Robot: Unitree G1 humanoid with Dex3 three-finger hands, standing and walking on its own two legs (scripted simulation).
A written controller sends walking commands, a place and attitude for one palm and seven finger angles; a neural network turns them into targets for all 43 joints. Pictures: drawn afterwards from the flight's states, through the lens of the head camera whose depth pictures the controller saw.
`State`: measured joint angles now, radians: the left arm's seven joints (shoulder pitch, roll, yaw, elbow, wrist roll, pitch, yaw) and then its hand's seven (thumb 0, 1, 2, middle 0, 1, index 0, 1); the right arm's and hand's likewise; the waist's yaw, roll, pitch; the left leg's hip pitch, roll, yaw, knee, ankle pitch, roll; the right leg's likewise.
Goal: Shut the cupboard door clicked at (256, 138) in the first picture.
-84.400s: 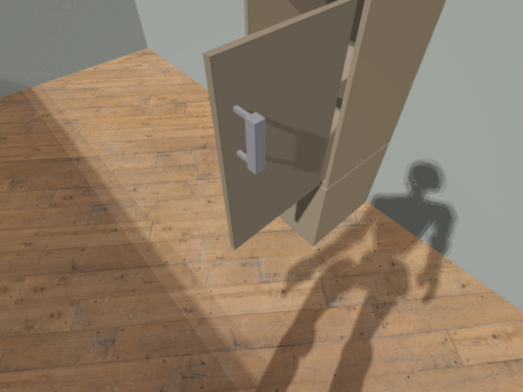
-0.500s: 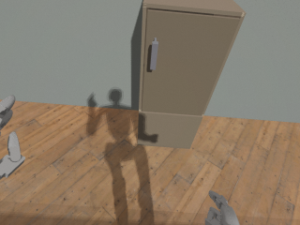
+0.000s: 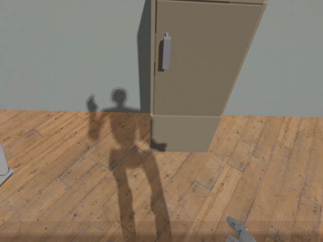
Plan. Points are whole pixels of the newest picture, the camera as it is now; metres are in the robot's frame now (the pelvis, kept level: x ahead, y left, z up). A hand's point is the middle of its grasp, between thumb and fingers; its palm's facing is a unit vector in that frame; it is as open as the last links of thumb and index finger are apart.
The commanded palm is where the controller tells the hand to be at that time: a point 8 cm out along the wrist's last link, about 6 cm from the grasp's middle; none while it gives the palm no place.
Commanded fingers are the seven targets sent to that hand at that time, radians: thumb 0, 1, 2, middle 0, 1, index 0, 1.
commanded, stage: stop stepping back and stand still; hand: left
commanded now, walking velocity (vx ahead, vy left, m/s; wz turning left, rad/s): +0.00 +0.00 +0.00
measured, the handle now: (166, 50) +0.81 +0.01 +0.07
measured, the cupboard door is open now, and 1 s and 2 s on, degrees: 0 0 0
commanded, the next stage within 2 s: let the arm hang, fingers relaxed in 0.04 s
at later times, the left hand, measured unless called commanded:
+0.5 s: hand out of the picture +0.06 +0.15 -0.18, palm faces +0.09 -0.98 -0.17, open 6.9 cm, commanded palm none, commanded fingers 0.00 0.90 0.90 -0.20 -0.30 -0.20 -0.30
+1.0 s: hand out of the picture -0.04 +0.13 -0.18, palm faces +0.09 -0.98 -0.15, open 7.4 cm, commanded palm none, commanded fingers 0.00 0.90 0.90 -0.20 -0.30 -0.20 -0.30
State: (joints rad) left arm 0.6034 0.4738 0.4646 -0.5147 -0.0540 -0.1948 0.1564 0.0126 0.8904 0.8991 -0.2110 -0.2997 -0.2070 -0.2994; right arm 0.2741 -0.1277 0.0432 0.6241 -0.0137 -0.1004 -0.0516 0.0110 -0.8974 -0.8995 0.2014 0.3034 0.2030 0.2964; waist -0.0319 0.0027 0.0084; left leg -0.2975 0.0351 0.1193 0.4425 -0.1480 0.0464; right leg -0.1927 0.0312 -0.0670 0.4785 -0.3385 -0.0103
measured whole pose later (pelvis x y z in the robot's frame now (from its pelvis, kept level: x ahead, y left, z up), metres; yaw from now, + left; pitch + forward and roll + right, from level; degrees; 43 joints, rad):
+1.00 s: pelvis +0.01 -0.02 +0.00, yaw +2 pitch -3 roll +0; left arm 0.37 0.09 -0.01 1.18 0.00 0.00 0.04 0.00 0.91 0.90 -0.20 -0.30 -0.20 -0.30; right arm 0.34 -0.10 0.02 1.16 -0.01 0.02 -0.04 0.00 -0.90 -0.90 0.20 0.30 0.20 0.30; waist -0.01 0.02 0.03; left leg -0.21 0.01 0.09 0.42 -0.15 0.03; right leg -0.06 0.02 -0.09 0.40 -0.28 -0.04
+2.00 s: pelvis +0.02 +0.00 +0.00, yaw +1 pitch -3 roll +0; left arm 0.32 0.12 0.00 1.16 0.01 0.00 0.03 0.00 0.91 0.90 -0.20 -0.30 -0.20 -0.30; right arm 0.29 -0.14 0.01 1.15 -0.01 0.01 -0.04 0.00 -0.90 -0.90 0.20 0.30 0.20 0.30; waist -0.01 0.01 0.05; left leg -0.19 -0.02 0.11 0.37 -0.15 0.06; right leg -0.06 -0.01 -0.06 0.39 -0.28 -0.01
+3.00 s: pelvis +0.04 -0.01 +0.00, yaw +2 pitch -2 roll +0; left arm 0.29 0.16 0.00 1.16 0.01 -0.01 0.03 0.00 0.91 0.90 -0.20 -0.30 -0.20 -0.30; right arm 0.24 -0.17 0.01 1.15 -0.01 0.00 -0.04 0.00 -0.90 -0.90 0.20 0.30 0.20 0.30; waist -0.01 0.00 0.06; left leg -0.16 -0.01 0.09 0.38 -0.17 0.04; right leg 0.00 0.01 -0.08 0.33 -0.29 -0.03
